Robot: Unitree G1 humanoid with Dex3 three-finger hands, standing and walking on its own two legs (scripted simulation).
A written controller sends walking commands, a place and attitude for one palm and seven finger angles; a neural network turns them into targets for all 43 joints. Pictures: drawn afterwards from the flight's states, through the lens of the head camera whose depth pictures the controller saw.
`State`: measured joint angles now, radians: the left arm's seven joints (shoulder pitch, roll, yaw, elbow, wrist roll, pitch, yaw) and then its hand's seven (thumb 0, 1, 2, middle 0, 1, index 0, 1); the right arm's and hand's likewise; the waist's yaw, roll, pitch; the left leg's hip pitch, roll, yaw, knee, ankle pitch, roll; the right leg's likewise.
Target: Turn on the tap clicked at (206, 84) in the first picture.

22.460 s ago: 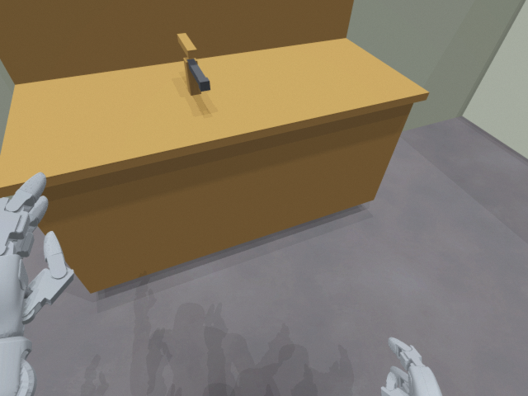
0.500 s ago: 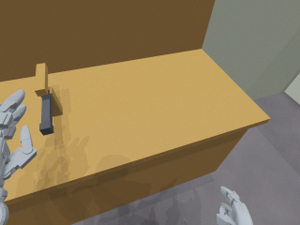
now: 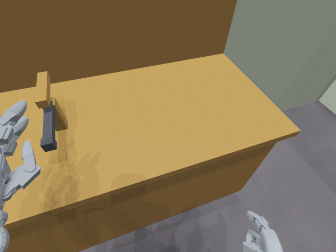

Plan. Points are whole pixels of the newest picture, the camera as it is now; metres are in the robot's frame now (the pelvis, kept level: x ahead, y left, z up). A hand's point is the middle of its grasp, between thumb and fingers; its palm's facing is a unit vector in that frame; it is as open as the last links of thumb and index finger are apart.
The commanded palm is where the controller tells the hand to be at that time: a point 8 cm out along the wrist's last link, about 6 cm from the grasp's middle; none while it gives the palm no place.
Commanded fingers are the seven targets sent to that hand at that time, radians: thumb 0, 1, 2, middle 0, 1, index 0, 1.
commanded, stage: shuffle to correct the standing spot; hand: left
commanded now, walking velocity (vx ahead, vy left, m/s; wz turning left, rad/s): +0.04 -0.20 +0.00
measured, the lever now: (48, 143) +0.35 +0.33 +0.04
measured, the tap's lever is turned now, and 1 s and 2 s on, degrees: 0 0 0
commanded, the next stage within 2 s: come to a stop and stand still in 0.36 s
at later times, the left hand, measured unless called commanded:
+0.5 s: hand (37, 168) +0.22 +0.24 +0.16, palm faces +0.31 -0.87 -0.39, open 7.4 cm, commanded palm +0.16 +0.28 +0.18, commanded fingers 0.00 0.90 0.90 -0.20 -0.30 -0.20 -0.30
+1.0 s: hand out of the picture +0.21 +0.33 +0.17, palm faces +0.43 -0.84 -0.32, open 7.4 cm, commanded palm +0.15 +0.34 +0.18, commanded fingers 0.00 0.90 0.90 -0.20 -0.30 -0.20 -0.30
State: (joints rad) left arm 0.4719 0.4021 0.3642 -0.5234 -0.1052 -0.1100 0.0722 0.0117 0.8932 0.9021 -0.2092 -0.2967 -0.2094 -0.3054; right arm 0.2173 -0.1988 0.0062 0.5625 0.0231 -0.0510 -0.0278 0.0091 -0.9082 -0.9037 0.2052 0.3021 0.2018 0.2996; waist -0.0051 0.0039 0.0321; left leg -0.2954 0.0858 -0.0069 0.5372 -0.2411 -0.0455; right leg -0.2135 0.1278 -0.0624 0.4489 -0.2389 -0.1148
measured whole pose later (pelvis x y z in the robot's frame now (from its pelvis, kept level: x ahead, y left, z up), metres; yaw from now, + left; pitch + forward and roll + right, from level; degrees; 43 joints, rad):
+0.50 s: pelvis +0.00 +0.00 +0.00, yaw +0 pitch +0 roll -1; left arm 0.48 0.40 0.36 -0.53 -0.11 -0.11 0.07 0.01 0.89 0.90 -0.21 -0.30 -0.21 -0.31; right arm 0.20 -0.20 0.01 0.56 0.03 -0.04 -0.02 0.01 -0.91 -0.90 0.20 0.30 0.20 0.30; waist -0.01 0.00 0.04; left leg -0.29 0.09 -0.01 0.55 -0.25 -0.05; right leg -0.21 0.13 -0.07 0.45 -0.25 -0.11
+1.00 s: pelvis -0.02 +0.07 +0.00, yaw -2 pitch -1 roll -1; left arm 0.34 0.37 0.40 -0.42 -0.04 -0.22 0.11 0.01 0.89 0.90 -0.21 -0.30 -0.21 -0.31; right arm 0.25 -0.19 0.03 0.62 0.00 -0.15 -0.03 0.01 -0.91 -0.90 0.20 0.30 0.20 0.30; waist 0.05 -0.05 0.05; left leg -0.24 -0.04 0.01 0.49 -0.22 0.06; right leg -0.22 0.04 0.01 0.45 -0.20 -0.01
